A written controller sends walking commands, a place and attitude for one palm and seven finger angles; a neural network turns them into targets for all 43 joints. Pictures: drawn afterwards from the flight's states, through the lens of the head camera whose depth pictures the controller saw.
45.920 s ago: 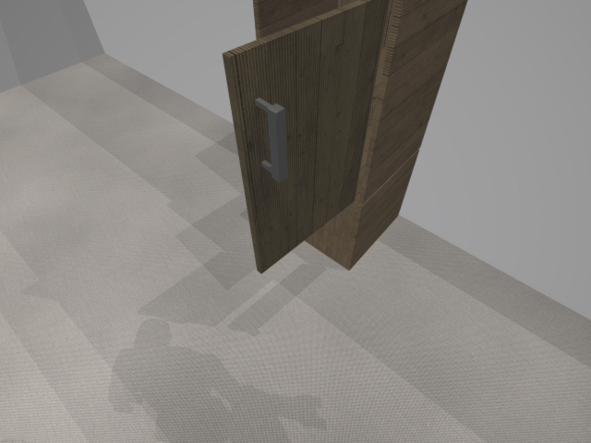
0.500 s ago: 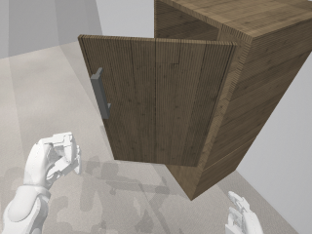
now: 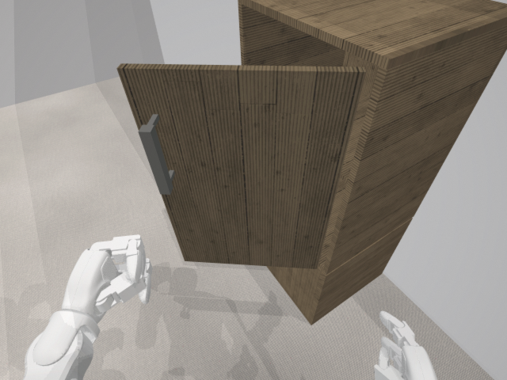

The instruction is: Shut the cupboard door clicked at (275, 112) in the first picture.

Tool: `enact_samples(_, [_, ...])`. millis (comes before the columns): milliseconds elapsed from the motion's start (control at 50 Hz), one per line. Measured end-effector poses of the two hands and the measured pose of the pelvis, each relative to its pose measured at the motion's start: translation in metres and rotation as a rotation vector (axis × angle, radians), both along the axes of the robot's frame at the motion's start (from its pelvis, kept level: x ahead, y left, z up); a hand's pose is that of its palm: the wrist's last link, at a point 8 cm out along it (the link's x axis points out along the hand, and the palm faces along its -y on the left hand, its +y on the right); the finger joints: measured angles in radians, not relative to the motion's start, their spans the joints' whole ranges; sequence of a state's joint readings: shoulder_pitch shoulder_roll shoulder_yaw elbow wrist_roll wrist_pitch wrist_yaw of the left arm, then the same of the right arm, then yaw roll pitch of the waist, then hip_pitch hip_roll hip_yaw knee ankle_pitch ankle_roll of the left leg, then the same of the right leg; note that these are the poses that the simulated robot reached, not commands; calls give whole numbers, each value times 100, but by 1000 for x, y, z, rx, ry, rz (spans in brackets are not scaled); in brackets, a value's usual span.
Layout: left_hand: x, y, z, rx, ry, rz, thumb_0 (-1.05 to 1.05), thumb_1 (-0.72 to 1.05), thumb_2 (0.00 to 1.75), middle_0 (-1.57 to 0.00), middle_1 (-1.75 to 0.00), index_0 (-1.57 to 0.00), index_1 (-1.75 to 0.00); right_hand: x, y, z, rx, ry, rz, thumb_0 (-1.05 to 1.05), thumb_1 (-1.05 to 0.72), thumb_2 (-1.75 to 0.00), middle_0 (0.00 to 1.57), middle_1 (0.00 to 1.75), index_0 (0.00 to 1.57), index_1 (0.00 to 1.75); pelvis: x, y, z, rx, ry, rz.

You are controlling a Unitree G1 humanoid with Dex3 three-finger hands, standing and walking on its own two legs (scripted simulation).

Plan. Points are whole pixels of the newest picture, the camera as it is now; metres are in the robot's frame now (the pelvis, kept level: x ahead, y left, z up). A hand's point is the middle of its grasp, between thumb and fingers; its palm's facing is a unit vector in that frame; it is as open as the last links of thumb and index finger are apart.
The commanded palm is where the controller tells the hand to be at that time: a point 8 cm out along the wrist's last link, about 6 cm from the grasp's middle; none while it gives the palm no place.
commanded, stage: bring the fist close to the handle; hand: left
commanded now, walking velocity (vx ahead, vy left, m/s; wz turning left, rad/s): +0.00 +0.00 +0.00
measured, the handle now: (160, 155) +0.48 +0.22 +0.11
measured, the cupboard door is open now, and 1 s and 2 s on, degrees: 53 53 49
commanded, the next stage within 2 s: push the door shut along its arc in 1.34 s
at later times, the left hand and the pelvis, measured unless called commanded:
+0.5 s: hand (144, 224) +0.31 +0.20 +0.11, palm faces +0.05 -1.00 -0.04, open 3.1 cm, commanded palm +0.29 +0.24 +0.11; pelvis +0.01 -0.01 +0.00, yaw -1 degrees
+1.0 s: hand (164, 192) +0.38 +0.19 +0.11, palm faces -0.02 -1.00 -0.02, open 3.1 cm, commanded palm +0.35 +0.24 +0.11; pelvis +0.01 +0.00 +0.00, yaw -1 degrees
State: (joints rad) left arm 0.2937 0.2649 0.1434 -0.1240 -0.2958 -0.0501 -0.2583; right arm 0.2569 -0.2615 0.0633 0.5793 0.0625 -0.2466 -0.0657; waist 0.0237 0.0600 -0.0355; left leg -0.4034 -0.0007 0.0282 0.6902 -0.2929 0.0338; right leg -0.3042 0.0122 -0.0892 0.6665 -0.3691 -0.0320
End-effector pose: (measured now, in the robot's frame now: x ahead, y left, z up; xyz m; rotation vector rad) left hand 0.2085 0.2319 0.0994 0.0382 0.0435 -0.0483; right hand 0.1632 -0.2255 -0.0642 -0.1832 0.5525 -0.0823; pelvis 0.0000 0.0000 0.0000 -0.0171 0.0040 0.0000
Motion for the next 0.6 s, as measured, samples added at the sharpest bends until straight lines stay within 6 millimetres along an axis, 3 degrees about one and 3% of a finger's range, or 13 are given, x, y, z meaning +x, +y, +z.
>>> enact_samples(80, [8,4,-4,4,2,43,2,90,89,-130,-150,-130,-150,0,-3,-1,-9,11,-3,1,-91,-89,20,30,21,30,-1,-4,0,4,0,1])
enact_samples(220, [43,14,24,24,-145,86,2,90,90,-130,-150,-130,-150,-2,-8,-8,-11,47,4,1,-91,-89,20,30,21,30,2,-8,0,5,12,6])
enact_samples(320, [62,1,11,2,-37,-8,2,90,90,-130,-150,-130,-150,-3,-15,-10,0,53,-34,1,-91,-89,20,30,21,30,8,-7,1,12,25,-9])
enact_samples(400, [70,5,-2,-23,19,23,2,90,89,-130,-150,-130,-150,-5,-21,-9,-12,70,-57,1,-91,-89,20,30,21,30,11,-8,1,19,29,-20])
enact_samples(500, [78,17,12,0,-86,97,2,90,89,-130,-150,-130,-150,-4,-24,-9,-33,91,-49,1,-91,-89,20,30,20,30,13,-9,0,17,33,-18])
enact_samples(600, [96,14,17,8,-94,51,2,90,90,-130,-150,-130,-150,-1,-23,-14,-32,112,-46,1,-91,-89,20,30,20,30,13,-6,0,11,40,-6])
